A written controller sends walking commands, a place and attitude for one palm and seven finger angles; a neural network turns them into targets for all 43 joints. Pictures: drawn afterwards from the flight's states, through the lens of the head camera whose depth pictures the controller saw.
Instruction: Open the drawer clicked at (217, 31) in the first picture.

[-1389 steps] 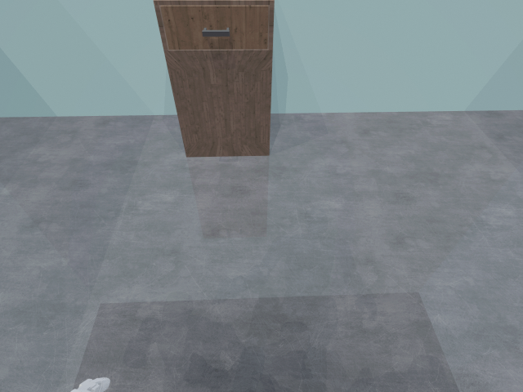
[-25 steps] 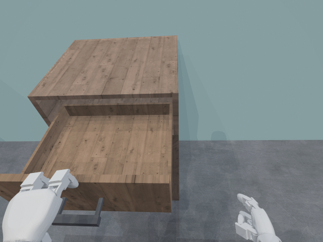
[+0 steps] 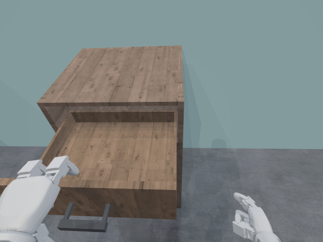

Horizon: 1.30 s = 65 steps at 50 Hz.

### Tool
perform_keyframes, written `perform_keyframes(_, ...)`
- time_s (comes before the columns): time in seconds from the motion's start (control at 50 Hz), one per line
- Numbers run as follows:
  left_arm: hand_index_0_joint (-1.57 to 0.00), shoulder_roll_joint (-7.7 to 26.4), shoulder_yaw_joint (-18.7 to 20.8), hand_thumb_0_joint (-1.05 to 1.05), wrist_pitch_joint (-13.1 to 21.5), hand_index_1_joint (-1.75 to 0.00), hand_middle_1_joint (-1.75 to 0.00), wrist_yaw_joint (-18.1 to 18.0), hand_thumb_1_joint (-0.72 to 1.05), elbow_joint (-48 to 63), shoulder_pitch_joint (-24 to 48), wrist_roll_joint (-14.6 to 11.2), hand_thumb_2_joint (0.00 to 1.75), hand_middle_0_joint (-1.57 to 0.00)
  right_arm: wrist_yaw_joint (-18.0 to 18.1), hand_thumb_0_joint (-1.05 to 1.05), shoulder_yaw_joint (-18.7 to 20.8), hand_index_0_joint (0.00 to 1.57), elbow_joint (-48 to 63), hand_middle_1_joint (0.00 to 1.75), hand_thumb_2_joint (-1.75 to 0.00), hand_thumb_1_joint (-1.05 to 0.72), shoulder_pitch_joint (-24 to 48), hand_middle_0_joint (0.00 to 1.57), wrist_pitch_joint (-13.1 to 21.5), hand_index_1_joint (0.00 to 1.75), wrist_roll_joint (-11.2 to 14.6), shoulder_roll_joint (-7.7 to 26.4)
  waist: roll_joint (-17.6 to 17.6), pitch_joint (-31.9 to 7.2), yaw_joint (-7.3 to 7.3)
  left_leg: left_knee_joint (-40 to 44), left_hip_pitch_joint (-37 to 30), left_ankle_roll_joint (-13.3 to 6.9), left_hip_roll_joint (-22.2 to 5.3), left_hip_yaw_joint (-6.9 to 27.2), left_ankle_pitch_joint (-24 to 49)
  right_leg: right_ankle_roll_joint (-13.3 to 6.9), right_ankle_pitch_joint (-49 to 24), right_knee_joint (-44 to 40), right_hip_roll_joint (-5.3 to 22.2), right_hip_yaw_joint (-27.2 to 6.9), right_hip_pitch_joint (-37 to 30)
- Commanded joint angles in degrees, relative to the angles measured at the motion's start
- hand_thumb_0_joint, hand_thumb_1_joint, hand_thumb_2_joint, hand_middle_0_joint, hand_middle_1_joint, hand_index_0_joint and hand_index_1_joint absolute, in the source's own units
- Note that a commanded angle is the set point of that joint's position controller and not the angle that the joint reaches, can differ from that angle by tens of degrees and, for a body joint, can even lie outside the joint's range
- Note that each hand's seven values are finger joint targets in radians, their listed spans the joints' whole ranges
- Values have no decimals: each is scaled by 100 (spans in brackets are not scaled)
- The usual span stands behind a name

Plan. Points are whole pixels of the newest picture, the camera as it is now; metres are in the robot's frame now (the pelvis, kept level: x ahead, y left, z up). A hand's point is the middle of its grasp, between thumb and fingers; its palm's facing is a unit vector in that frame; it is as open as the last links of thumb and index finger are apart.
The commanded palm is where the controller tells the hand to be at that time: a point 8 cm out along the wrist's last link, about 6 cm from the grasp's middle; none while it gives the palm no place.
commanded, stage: draw the hand back to the body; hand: left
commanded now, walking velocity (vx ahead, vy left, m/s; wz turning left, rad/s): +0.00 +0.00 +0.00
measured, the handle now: (85, 216) +0.17 +0.24 -0.03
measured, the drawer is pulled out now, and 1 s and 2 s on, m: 0.30 0.30 0.30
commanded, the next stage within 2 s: step back with the hand held close in 1.64 s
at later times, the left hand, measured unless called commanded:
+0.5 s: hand (51, 204) +0.14 +0.24 +0.12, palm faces +0.07 -0.10 -0.99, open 13.8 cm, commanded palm +0.11 +0.24 +0.17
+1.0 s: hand (61, 178) +0.17 +0.21 +0.17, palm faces +0.43 -0.81 -0.40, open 12.4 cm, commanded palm +0.11 +0.25 +0.18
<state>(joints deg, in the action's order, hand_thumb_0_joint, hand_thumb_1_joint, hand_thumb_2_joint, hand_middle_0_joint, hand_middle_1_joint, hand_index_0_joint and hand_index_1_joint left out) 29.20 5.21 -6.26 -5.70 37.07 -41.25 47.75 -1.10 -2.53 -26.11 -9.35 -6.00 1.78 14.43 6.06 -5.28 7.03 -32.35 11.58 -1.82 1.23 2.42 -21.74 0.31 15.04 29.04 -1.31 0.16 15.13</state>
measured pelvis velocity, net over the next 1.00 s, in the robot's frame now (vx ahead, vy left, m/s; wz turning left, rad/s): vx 0.00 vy -0.02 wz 0.05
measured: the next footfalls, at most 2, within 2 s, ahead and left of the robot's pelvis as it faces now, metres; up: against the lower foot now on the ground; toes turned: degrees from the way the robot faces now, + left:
none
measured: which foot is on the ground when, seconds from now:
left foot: down 0.00-1.00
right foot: down 0.00-1.00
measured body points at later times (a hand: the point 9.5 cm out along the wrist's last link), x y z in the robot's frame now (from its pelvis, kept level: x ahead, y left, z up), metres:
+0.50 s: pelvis -0.01 -0.01 +0.00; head -0.02 -0.04 +0.45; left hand +0.13 +0.24 +0.17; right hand +0.22 -0.20 -0.07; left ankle -0.05 +0.10 -0.73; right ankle +0.00 -0.13 -0.73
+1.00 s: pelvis +0.00 -0.02 +0.01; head -0.02 -0.04 +0.45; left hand +0.14 +0.26 +0.19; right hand +0.20 -0.22 -0.07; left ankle -0.05 +0.10 -0.73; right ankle +0.00 -0.13 -0.73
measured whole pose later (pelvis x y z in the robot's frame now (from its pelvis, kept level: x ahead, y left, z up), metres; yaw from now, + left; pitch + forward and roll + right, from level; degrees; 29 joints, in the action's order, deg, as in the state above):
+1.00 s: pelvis +0.00 -0.02 +0.01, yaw +3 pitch -3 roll -1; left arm 19.0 15.0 5.4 -7.1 30.1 -31.6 -1.9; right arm 4.4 -2.3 -35.5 -12.3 9.1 0.6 10.9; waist 3.2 -0.7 2.9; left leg -26.9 4.5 -0.1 1.0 5.5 -19.2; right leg -1.4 14.8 25.9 -1.1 3.3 8.0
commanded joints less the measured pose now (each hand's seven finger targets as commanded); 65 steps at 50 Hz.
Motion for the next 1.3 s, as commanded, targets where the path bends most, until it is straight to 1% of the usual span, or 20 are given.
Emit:
perform_keyframes(0.0, -30, 755, 609, 0, 59, -120, -120, -167, -50, 1155, 17, 105, 30, -30, 48, 0, 207, 20, 1147, 30, -90, -90, 1085, 20, 280, 30, 7, 526, -62, -94, 61, 581, 254, 137, -406, -120, 2046, -176, -976, -362, 128, 214, -386)
perform_keyframes(0.12, -30, 1025, 861, 0, 254, -120, -120, -350, -50, 1279, 124, 227, 30, -30, 112, 0, 166, 20, 1158, 30, -90, -90, 806, 20, 302, 30, -78, 515, -105, -442, 119, 441, 44, 117, -364, -153, 2221, -210, -1044, -355, 199, 251, -440)
perform_keyframes(0.2, -30, 967, 982, 0, 258, -120, -120, -350, -50, 1085, 41, 103, 30, -30, 98, 0, 229, 20, 1068, 30, -90, -90, 1012, 20, 299, 30, -26, 506, -26, -104, 74, 434, 62, 135, -352, -88, 2118, -234, -1087, -455, 154, 114, -302)
perform_keyframes(0.26, -30, 916, 839, 0, 226, -120, -120, -240, -50, 900, 314, 47, 30, -30, 96, 0, 247, 20, 1006, 30, -90, -90, 917, 20, 256, 30, -46, 515, -361, 81, 7, 527, 148, 116, -337, -84, 1926, -189, -805, -474, 192, 275, -178)
perform_keyframes(0.3, -30, 913, 827, 0, 163, -120, -120, -172, -50, 861, 420, 14, 30, -30, 115, 0, 238, 20, 1011, 30, -90, -90, 1083, 20, 305, 30, -1, 500, -152, 192, -13, 599, 155, 110, -347, -53, 1683, -202, -607, -546, 150, 155, -163)
perform_keyframes(0.52, -30, 1239, 1043, 0, 272, -120, -120, -121, -50, 862, 755, 118, 30, -30, 169, 0, 166, 20, 971, 30, -90, -90, 928, 20, 334, 30, -57, 499, -77, -131, 50, 628, 103, 101, -272, -91, 1804, -238, -680, -516, 195, 223, -452)
perform_keyframes(0.62, -30, 1300, 1263, 0, 301, -120, -120, -90, -50, 681, 580, -135, 30, -30, 183, 0, 211, 20, 919, 30, -90, -90, 938, 20, 333, 30, -23, 504, -203, -144, 36, 558, 46, 79, -223, -103, 1894, -204, -979, -542, 214, 197, -517)
perform_keyframes(0.64, -30, -1078, 789, 0, 743, -118, -118, -46, -47, 218, 751, -4306, 32, -30, 349, 0, 238, 20, 927, 30, -90, -90, 591, 20, 845, 30, 81, -113, -825, 487, -637, 692, -238, 10, -320, 63, 1631, -208, -849, -458, 129, 449, -570)
perform_keyframes(0.66, -29, -475, 1074, 0, 957, -115, -115, -97, -43, -47, 520, -4411, 33, -29, 447, 0, 264, 20, 674, 30, -90, -90, 572, 20, 1089, 30, 56, 102, -1152, 380, -509, 751, -234, 3, -423, 135, 1526, -176, -635, -412, 169, 456, -557)
perform_keyframes(0.68, -29, -443, 1134, 0, 1039, -113, -113, -138, -40, 7, 426, -4416, 34, -29, 497, 0, 257, 20, 637, 30, -90, -90, 661, 20, 1207, 30, 51, 102, -681, 460, -459, 790, -239, 22, -386, 83, 1485, -178, -571, -461, 172, 392, -532)
perform_keyframes(0.7, -29, -229, 1420, 0, 1144, -111, -111, -199, -36, 335, 521, -4682, 36, -29, 581, 0, 257, 20, 534, 30, -90, -90, 691, 20, 1276, 30, 9, 127, -840, 246, -389, 860, -265, 51, -345, 139, 1643, -164, -687, -517, 194, 422, -727)
perform_keyframes(0.72, -29, -112, 1393, 0, 1314, -109, -109, -232, -32, 942, 940, -4709, 37, -29, 624, 0, 242, 20, 558, 30, -90, -90, 596, 20, 1434, 30, -49, 181, -251, -124, -396, 820, -380, 60, -260, 43, 1923, -173, -985, -478, 295, 359, -923)
perform_keyframes(0.74, -29, 8, 1507, 0, 1381, -107, -107, -302, -29, 992, 958, -4773, 39, -29, 667, 0, 250, 20, 476, 30, -90, -90, 541, 20, 1564, 30, -99, 155, -161, -308, -377, 837, -388, 99, -252, 58, 2177, -172, -1218, -413, 329, 365, -1098)
perform_keyframes(0.84, -27, -96, 1482, 0, 1468, -95, -95, -340, -12, 871, 1154, -4898, 47, -27, 657, 0, 188, 20, 183, 30, -90, -90, 534, 20, 1858, 30, -140, 112, 313, 301, -385, 963, -167, 218, -213, 66, 2353, -227, -1356, -519, 334, 385, -1010)
perform_keyframes(0.9, -26, -104, 1637, 0, 1496, -88, -88, -291, -1, 513, 1272, -4936, 51, -26, 633, 0, 224, 20, 69, 30, -90, -90, 630, 20, 1874, 30, -143, 118, -37, 574, -359, 992, -123, 200, -220, 63, 2295, -228, -1381, -687, 293, 394, -941)
perform_keyframes(1.02, -25, -401, 1536, 0, 1580, -75, -75, -128, 20, 28, 1070, -5061, 60, -25, 575, 0, 308, 20, 16, 30, -90, -90, 750, 20, 1787, 30, -106, 171, -526, 379, -374, 1038, -152, 126, -231, 9, 2126, -155, -1360, -736, 311, 390, -1044)
perform_keyframes(1.1, -24, -198, 1714, 0, 1650, -66, -66, -128, 34, 348, 1132, -5053, 66, -24, 583, 0, 339, 20, 28, 30, -90, -90, 839, 20, 1782, 30, -113, 189, -127, 5, -343, 1004, -317, 115, -197, -64, 2223, -161, -1516, -758, 346, 306, -1155)
perform_keyframes(1.16, -23, -131, 1823, 0, 1673, -59, -59, -166, 44, 306, 1099, -5078, 70, -23, 608, 0, 346, 20, 16, 30, -90, -90, 776, 20, 1752, 30, -110, 159, -521, -132, -355, 1012, -322, 97, -201, -43, 2154, -135, -1465, -753, 353, 324, -1225)
perform_keyframes(1.24, -22, -151, 1778, 0, 1670, -50, -50, -185, 58, 298, 1294, -5072, 76, -22, 646, 0, 332, 20, -7, 30, -90, -90, 757, 20, 1738, 30, -89, 147, -133, 62, -396, 1034, -374, 107, -187, -69, 2020, -137, -1272, -837, 361, 299, -1058)
perform_keyframes(1.28, -22, -150, 1784, 0, 1655, -46, -46, -192, 65, 210, 1344, -5083, 80, -22, 648, 0, 335, 20, -10, 30, -90, -90, 767, 20, 1737, 30, -91, 169, -417, 123, -397, 1040, -357, 87, -188, -44, 1992, -116, -1255, -853, 350, 316, -1037)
